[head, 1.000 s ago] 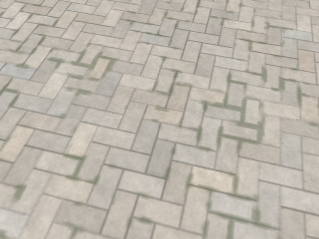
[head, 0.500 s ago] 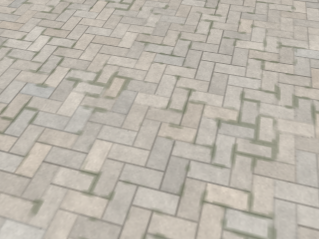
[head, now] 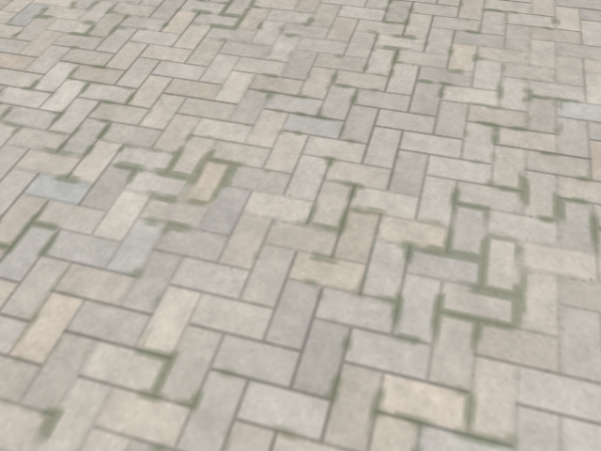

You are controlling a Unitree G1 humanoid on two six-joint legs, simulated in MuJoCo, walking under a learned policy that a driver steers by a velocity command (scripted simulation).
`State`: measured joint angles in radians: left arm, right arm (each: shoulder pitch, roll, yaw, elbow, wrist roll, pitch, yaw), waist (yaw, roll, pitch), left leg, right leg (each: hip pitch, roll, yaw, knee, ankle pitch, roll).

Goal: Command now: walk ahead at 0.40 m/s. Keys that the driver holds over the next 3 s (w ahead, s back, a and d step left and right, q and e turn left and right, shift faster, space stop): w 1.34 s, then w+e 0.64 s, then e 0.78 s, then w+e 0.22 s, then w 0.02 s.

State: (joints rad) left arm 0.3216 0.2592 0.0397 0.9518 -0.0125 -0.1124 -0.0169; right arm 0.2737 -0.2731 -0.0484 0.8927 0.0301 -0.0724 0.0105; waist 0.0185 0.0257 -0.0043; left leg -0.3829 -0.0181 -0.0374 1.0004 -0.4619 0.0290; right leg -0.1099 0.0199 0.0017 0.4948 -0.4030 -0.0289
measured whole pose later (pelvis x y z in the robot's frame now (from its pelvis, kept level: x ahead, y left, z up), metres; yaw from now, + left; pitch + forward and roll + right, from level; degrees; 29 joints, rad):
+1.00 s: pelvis +0.53 -0.04 +0.01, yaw +0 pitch +1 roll +0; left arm 0.23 0.26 0.04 0.84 0.01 -0.10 -0.03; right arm 0.26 -0.30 -0.04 0.89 0.02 -0.08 0.00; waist 0.01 0.04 0.03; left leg -0.46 0.06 -0.03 1.13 -0.32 0.04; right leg -0.28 0.04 -0.06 0.40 -0.15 -0.07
